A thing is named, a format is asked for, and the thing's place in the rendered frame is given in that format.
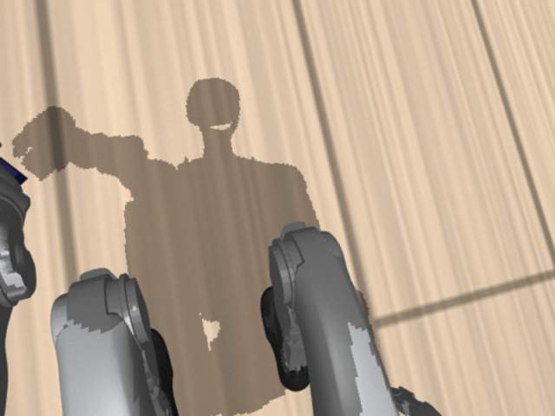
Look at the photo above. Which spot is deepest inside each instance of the small box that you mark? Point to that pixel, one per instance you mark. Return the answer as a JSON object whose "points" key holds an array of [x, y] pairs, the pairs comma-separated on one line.
{"points": [[13, 171]]}

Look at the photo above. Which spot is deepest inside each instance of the right robot foot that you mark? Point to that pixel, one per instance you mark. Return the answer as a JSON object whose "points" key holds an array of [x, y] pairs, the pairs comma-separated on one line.
{"points": [[292, 380]]}

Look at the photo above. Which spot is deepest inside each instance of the left robot arm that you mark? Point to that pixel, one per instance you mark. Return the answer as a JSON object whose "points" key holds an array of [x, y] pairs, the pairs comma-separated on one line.
{"points": [[17, 268]]}

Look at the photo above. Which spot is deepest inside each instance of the right robot hand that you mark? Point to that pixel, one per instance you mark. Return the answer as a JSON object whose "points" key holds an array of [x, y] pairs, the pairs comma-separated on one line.
{"points": [[409, 405]]}

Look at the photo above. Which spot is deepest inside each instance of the left robot foot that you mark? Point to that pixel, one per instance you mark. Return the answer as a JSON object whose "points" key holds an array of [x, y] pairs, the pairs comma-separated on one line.
{"points": [[165, 371]]}

